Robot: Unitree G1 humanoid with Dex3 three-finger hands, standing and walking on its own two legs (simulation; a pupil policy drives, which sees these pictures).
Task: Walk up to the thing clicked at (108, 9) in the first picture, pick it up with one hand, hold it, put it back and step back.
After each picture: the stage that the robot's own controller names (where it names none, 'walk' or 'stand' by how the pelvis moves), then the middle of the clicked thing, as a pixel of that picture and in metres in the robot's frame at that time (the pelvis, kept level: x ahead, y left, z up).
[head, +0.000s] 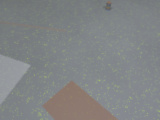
stand; (108, 6) +2.07 -0.39 -0.72
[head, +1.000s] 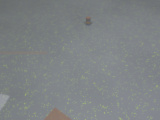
walk; (88, 21) +1.94 +0.03 -0.69
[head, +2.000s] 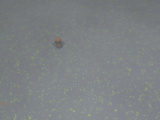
walk; (58, 43) +1.25 +0.34 -0.71
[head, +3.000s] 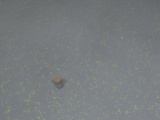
walk; (58, 82) +0.78 +0.30 -0.72
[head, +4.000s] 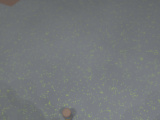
walk; (67, 115) +0.47 +0.20 -0.71
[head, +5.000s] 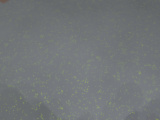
stand; out of the picture +0.34 +0.15 -0.71
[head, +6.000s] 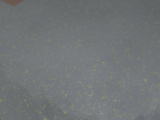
stand; out of the picture +0.33 +0.13 -0.72
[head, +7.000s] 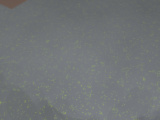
stand; out of the picture +0.34 +0.14 -0.73
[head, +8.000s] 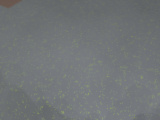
stand; out of the picture +0.33 +0.16 -0.73
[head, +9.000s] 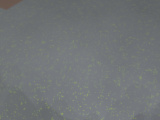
stand; out of the picture +0.33 +0.16 -0.73
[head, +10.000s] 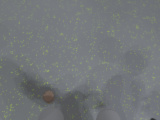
go down; (49, 97) +0.36 +0.17 -0.55
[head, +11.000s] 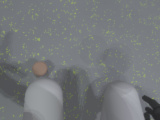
go down; (40, 71) +0.40 +0.20 -0.31
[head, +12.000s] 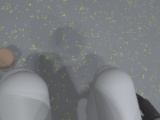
close in; (4, 61) +0.38 +0.23 -0.24
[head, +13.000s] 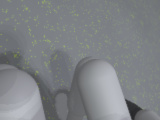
close; out of the picture +0.38 +0.24 -0.22
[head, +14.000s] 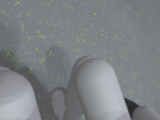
close; out of the picture +0.39 +0.26 -0.21
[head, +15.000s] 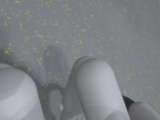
lift; out of the picture +0.37 +0.25 -0.22
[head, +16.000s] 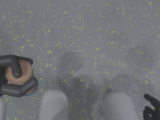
lift; (23, 79) +0.31 +0.20 -0.02
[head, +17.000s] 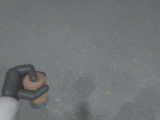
hold; (36, 91) +0.31 +0.17 -0.01
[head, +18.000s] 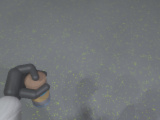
hold; (38, 89) +0.31 +0.16 -0.01
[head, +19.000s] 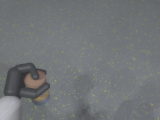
hold; (38, 88) +0.32 +0.16 -0.02
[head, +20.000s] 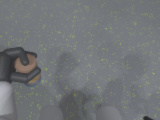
crouch; (29, 71) +0.37 +0.18 -0.06
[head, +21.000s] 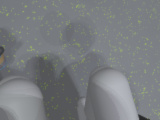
lower; out of the picture +0.41 +0.24 -0.17
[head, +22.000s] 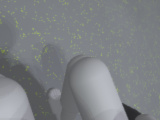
lower; out of the picture +0.41 +0.28 -0.22
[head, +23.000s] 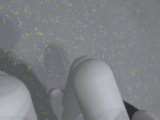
lower; out of the picture +0.40 +0.28 -0.22
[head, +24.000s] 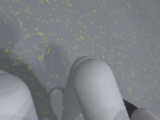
lower; out of the picture +0.40 +0.28 -0.22
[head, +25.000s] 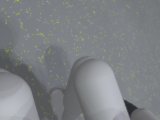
lower; out of the picture +0.40 +0.28 -0.22
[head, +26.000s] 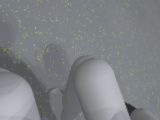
withdraw; out of the picture +0.38 +0.26 -0.22
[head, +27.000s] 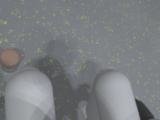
stand; (9, 61) +0.39 +0.23 -0.26
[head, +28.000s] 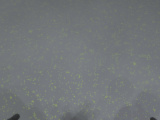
stand; out of the picture +0.33 +0.17 -0.64
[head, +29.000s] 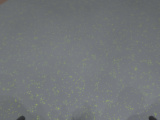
stand; out of the picture +0.36 +0.18 -0.67
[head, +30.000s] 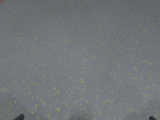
stand; out of the picture +0.34 +0.17 -0.67
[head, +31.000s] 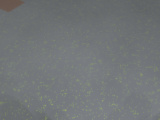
stand; out of the picture +0.37 +0.16 -0.72
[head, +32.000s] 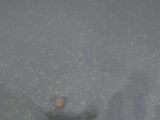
walk; (59, 104) +0.42 +0.13 -0.70
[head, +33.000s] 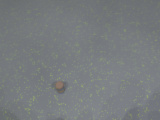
walk; (60, 87) +0.59 +0.22 -0.70
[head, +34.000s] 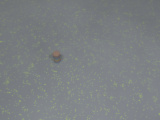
walk; (56, 57) +0.92 +0.21 -0.70
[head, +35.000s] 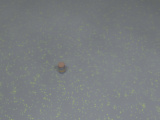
stand; (61, 68) +0.95 +0.21 -0.71
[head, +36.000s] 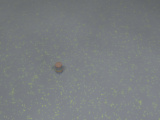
stand; (59, 68) +0.96 +0.23 -0.72
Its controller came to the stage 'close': yes
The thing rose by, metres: 0.71
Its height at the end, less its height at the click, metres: +0.00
